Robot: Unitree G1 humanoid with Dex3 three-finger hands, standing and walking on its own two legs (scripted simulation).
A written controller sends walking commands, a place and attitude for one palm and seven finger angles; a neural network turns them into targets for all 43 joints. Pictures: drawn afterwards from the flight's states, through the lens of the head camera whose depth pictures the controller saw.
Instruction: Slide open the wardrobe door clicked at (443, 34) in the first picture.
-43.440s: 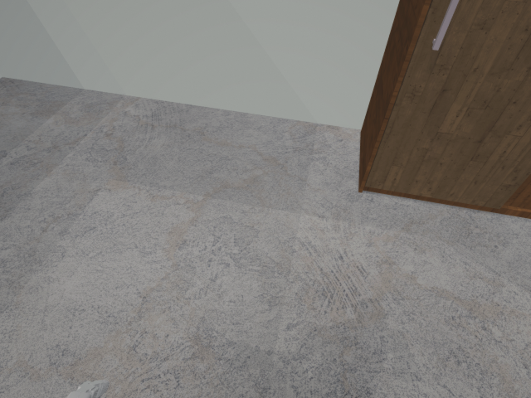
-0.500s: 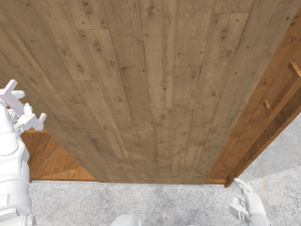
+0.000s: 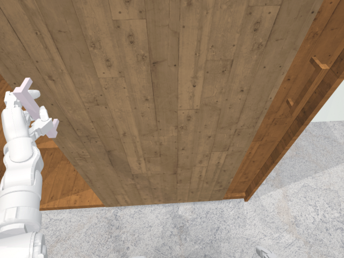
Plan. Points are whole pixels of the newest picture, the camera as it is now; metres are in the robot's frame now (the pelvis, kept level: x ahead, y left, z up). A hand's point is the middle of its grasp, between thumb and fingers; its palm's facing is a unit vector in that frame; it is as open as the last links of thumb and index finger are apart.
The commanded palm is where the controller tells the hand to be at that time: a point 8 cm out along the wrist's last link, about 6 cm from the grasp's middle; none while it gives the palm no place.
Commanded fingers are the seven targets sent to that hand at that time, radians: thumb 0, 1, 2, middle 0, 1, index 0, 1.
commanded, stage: stop walking and hold the door there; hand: left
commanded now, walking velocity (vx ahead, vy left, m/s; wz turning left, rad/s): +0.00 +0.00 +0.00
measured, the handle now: (40, 109) +0.42 +0.35 +0.10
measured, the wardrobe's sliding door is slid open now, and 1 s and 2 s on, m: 0.49 0.49 0.49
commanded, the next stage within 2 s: none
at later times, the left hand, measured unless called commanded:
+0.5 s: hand (47, 121) +0.38 +0.31 +0.11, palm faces +0.50 -0.83 -0.26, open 6.4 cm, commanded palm +0.34 +0.31 +0.09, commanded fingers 0.00 0.90 0.90 -0.45 -1.40 -0.45 -1.40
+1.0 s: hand (44, 123) +0.37 +0.32 +0.11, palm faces +0.37 -0.89 -0.26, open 5.9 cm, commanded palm +0.34 +0.34 +0.09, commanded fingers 0.00 0.90 0.90 -0.45 -1.40 -0.45 -1.40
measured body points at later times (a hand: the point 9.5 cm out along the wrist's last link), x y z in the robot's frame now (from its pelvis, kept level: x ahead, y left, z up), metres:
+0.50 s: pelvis -0.01 +0.01 +0.00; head +0.00 +0.00 +0.45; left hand +0.34 +0.35 +0.13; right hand +0.08 -0.26 -0.12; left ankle +0.06 +0.12 -0.73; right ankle +0.00 -0.12 -0.73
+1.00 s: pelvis -0.03 +0.07 -0.01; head +0.03 +0.05 +0.44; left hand +0.35 +0.36 +0.12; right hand +0.16 -0.15 -0.12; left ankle +0.05 +0.13 -0.73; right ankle -0.07 -0.04 -0.67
